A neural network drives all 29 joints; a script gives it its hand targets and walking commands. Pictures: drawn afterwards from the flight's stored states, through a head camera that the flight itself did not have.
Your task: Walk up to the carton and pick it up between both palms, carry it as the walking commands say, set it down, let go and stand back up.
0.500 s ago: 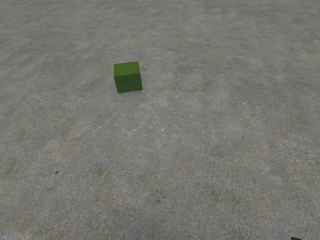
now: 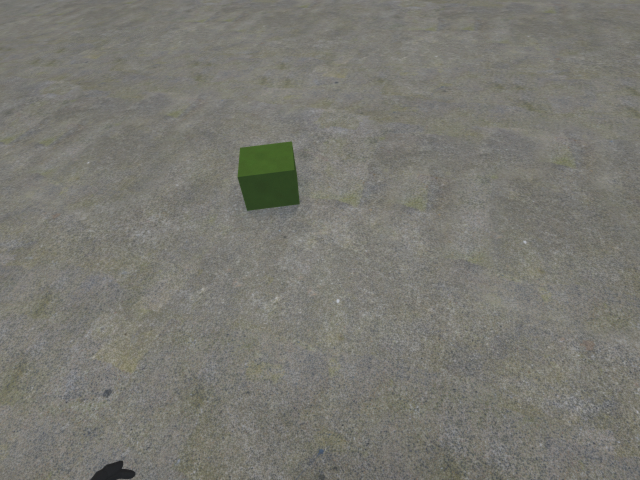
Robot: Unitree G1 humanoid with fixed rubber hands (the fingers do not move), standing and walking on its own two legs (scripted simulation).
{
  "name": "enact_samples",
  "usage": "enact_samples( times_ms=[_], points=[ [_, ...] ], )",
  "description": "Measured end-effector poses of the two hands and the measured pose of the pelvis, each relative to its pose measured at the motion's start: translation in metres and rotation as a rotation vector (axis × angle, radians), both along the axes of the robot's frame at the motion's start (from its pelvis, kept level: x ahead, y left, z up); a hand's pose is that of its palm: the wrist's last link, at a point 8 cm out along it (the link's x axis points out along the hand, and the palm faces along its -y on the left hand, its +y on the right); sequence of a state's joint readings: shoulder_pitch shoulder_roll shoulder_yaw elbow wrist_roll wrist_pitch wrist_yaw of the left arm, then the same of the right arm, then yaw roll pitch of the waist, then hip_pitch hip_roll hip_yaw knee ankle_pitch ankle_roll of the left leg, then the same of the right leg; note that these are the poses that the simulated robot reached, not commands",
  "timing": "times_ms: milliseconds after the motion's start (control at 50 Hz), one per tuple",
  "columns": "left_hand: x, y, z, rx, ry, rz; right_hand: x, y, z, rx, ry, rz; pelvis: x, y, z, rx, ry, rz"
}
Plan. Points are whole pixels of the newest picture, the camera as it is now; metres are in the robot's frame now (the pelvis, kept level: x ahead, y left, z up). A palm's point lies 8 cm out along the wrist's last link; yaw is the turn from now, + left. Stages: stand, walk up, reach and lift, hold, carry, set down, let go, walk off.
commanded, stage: walk up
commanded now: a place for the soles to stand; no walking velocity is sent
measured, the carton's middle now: (269, 175) +1.61 +0.34 -0.65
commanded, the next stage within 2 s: none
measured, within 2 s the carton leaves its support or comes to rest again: neither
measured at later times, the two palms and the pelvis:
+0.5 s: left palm (107, 376) +0.32 +0.38 -0.08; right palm (524, 378) +0.30 -0.26 -0.09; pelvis +0.22 +0.05 +0.00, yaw +1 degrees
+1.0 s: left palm (121, 287) +0.46 +0.38 -0.04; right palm (479, 271) +0.51 -0.25 -0.09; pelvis +0.40 +0.05 +0.02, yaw +3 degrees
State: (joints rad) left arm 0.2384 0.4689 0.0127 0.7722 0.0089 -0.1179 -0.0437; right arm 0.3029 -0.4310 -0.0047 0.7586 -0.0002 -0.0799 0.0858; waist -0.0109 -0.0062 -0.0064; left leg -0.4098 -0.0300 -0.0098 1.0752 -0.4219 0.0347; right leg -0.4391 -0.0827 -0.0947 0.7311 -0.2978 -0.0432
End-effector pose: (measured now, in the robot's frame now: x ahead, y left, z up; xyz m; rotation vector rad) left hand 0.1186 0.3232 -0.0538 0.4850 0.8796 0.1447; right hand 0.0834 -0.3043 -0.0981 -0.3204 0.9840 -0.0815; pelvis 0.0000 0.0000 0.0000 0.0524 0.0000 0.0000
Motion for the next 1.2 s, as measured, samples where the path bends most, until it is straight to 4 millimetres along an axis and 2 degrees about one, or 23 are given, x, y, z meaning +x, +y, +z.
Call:
enact_samples(
  times_ms=[120,220,320,420,480,580,680,740,800,900,1000,1100,1200],
  points=[
    [0.026,0.007,0.026,0.048,0.054,0.022,0.052,-0.002,0.006,0.02,0.002,0.012,0.049,0.0,0.017,0.006,-0.009,0.002],
    [0.061,0.016,0.031,0.056,0.077,0.022,0.088,0.007,0.007,0.026,0.028,0.003,0.089,0.009,0.022,-0.007,-0.02,-0.003],
    [0.11,0.03,0.014,0.025,0.077,0.018,0.135,0.02,0.01,0.0,0.032,0.0,0.137,0.024,0.015,-0.042,-0.001,-0.005],
    [0.168,0.051,-0.022,-0.022,0.056,0.023,0.192,0.036,0.005,-0.055,0.006,0.003,0.19,0.048,-0.008,-0.068,-0.007,0.003],
    [0.197,0.052,-0.028,-0.052,0.04,0.026,0.212,0.048,0.01,-0.056,0.018,0.004,0.211,0.053,-0.006,-0.058,-0.019,0.013],
    [0.222,0.052,-0.032,-0.064,0.068,0.03,0.239,0.048,0.014,-0.068,0.048,0.007,0.242,0.054,-0.003,-0.051,-0.042,0.016],
    [0.255,0.046,-0.024,-0.038,0.075,0.039,0.275,0.042,0.006,-0.043,0.05,0.011,0.277,0.045,-0.003,-0.033,-0.045,0.019],
    [0.278,0.039,-0.02,-0.017,0.066,0.045,0.307,0.035,-0.002,-0.022,0.029,0.011,0.304,0.035,-0.006,-0.021,-0.022,0.02],
    [0.292,0.038,-0.01,0.001,0.06,0.073,0.34,0.035,-0.001,-0.005,0.014,0.03,0.329,0.031,-0.002,-0.016,-0.011,0.041],
    [0.314,0.046,0.012,0.036,0.081,0.097,0.388,0.041,0.005,0.016,0.007,0.051,0.367,0.035,0.011,-0.01,-0.01,0.054],
    [0.343,0.061,0.019,0.05,0.116,0.104,0.424,0.055,0.004,0.026,0.027,0.057,0.404,0.048,0.016,-0.018,-0.028,0.053],
    [0.385,0.08,0.006,0.029,0.127,0.1,0.464,0.073,0.004,0.006,0.04,0.055,0.447,0.068,0.011,-0.045,-0.018,0.052],
    [0.443,0.106,-0.026,-0.01,0.099,0.093,0.511,0.093,-0.002,-0.047,0.027,0.05,0.494,0.097,-0.01,-0.064,-0.021,0.055]
  ],
)
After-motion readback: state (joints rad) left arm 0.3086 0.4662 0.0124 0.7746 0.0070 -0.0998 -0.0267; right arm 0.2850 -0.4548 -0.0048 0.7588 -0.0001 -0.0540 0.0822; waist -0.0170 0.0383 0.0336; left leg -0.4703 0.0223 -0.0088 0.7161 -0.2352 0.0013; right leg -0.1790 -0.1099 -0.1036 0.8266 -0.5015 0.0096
